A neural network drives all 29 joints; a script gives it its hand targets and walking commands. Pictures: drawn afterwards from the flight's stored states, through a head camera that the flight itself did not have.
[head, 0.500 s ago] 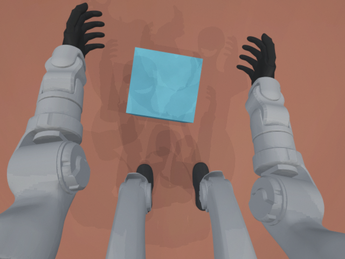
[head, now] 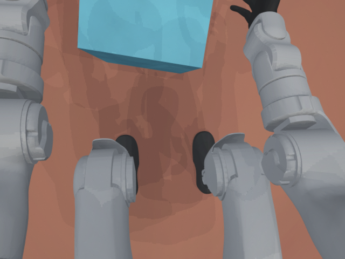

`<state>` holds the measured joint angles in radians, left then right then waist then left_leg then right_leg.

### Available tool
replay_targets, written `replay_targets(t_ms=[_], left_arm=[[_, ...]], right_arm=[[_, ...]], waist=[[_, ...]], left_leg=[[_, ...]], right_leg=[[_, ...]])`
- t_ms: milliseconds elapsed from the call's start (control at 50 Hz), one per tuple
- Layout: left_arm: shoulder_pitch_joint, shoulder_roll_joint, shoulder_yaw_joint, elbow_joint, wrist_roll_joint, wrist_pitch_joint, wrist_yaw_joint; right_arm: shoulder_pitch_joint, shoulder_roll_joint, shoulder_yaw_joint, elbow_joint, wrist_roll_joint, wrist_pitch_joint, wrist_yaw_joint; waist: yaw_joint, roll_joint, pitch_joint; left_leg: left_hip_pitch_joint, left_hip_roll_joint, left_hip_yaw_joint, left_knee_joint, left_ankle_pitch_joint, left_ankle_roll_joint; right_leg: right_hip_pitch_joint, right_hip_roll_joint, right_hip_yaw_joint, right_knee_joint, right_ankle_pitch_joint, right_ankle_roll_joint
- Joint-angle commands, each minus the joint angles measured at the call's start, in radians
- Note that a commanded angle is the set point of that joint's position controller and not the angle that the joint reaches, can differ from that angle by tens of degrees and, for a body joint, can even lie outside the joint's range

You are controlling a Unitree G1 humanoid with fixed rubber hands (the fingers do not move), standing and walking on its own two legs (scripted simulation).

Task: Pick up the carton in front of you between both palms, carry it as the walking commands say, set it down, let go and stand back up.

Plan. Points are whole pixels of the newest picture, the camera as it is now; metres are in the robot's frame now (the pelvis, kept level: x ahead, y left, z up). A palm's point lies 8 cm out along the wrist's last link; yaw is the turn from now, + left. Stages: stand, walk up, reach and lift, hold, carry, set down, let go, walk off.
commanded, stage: reach and lift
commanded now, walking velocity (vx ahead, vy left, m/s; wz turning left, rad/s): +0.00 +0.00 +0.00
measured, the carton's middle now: (148, 16) +0.55 +0.06 -0.28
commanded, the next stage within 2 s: none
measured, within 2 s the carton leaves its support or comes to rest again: leaves its support in 0.96 s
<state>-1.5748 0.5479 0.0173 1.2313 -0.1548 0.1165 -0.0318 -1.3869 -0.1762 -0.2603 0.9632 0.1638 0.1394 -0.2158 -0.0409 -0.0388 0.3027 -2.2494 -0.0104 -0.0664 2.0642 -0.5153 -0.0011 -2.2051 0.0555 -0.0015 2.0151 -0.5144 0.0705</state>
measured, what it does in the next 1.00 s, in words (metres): stands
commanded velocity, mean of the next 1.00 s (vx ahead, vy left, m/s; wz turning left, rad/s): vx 0.00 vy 0.00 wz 0.00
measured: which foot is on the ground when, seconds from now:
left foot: down 0.00-1.00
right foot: down 0.00-1.00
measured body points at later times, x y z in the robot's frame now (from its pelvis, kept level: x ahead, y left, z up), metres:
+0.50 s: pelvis +0.01 +0.00 -0.04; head +0.38 +0.05 +0.21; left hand +0.58 +0.22 -0.22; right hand +0.56 -0.13 -0.21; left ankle +0.12 +0.12 -0.37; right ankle +0.13 -0.13 -0.37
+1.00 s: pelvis +0.02 +0.01 -0.04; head +0.38 +0.06 +0.22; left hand +0.58 +0.20 -0.21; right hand +0.57 -0.11 -0.20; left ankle +0.12 +0.12 -0.37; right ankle +0.13 -0.13 -0.37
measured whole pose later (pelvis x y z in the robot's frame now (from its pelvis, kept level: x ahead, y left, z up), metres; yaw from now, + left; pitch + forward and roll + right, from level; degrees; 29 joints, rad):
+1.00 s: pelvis +0.02 +0.01 -0.04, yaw +0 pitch +38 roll -5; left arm -1.51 0.38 0.05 1.11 -0.03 0.21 0.01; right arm -1.42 -0.10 -0.45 0.95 0.01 0.20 -0.17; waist -0.02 -0.06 0.29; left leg -2.32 0.00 -0.03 2.23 -0.59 0.03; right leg -2.28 0.08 0.04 2.18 -0.58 0.10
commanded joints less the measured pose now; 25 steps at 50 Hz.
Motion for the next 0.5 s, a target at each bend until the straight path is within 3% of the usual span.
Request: replay_targets(t_ms=[0,120,200,280,340,480], left_arm=[[-0.322,0.134,-0.01,-0.036,-0.011,-0.029,0.0],[-0.411,0.143,-0.076,-0.07,-0.06,-0.061,0.023],[-0.395,0.125,-0.107,-0.108,-0.09,-0.074,0.035],[-0.32,0.103,-0.091,-0.093,-0.07,-0.074,0.045],[-0.264,0.079,-0.069,-0.042,-0.045,-0.072,0.049],[-0.302,0.051,-0.064,-0.057,-0.037,-0.073,0.035]], right_arm=[[-0.278,-0.117,-0.009,-0.033,-0.007,-0.034,0.011],[-0.343,-0.168,0.015,-0.008,0.029,-0.079,0.014],[-0.286,-0.133,0.047,0.027,0.059,-0.096,0.016],[-0.243,-0.107,0.064,0.002,0.074,-0.105,0.022],[-0.222,-0.1,0.064,0.02,0.07,-0.105,0.024],[-0.231,-0.095,0.025,0.041,0.029,-0.105,0.017]], waist=[[0.003,0.128,-1.116],[-0.013,0.154,-1.198],[-0.02,0.153,-1.225],[0.015,0.162,-1.247],[0.024,0.141,-1.162],[-0.011,0.139,-1.07]], left_leg=[[0.613,0.031,0.034,-0.153,0.119,-0.001],[0.709,0.028,0.017,-0.063,0.257,-0.009],[0.783,0.019,0.006,-0.03,0.362,-0.008],[0.832,0.015,0.012,-0.016,0.441,-0.011],[0.74,0.017,0.017,-0.024,0.388,-0.007],[0.609,0.019,0.027,-0.045,0.258,-0.007]], right_leg=[[0.53,0.0,-0.088,-0.083,0.122,0.005],[0.539,-0.003,-0.094,0.013,0.237,0.002],[0.493,0.003,-0.11,0.044,0.311,0.008],[0.464,0.015,-0.11,0.05,0.344,0.013],[0.449,0.018,-0.099,0.044,0.308,0.015],[0.47,0.023,-0.09,0.021,0.251,0.007]])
